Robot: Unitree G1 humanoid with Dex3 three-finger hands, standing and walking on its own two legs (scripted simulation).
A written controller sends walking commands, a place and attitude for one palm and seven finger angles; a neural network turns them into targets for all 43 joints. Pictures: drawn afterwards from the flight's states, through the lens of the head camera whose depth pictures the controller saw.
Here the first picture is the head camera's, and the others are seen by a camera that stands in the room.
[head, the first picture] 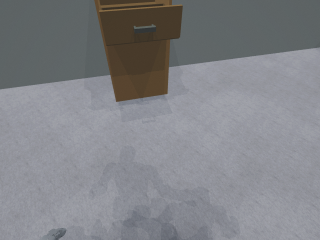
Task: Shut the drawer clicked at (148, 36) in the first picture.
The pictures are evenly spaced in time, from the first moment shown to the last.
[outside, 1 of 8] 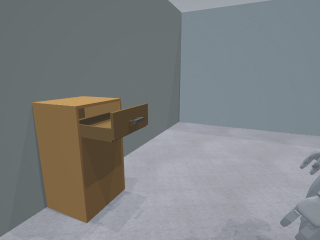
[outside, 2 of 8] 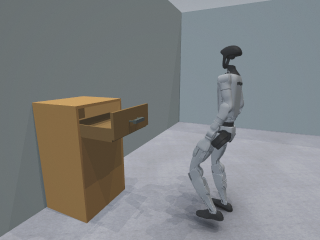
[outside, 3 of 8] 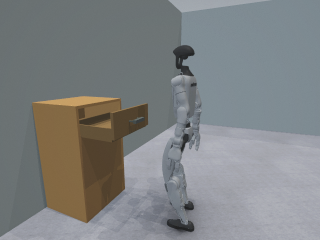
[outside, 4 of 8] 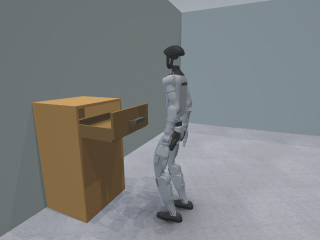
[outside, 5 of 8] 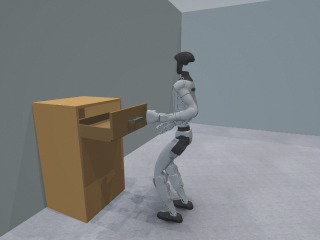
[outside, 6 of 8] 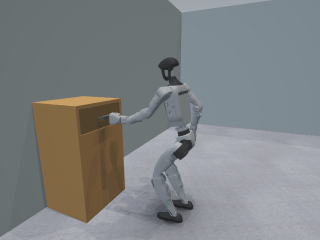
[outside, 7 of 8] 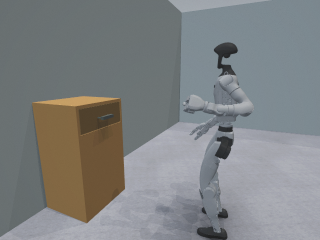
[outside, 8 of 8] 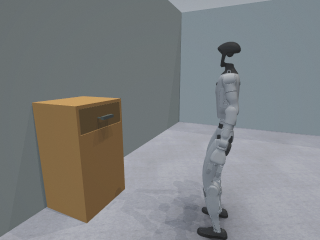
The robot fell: no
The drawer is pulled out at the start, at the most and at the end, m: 0.29 0.29 0.00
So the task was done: yes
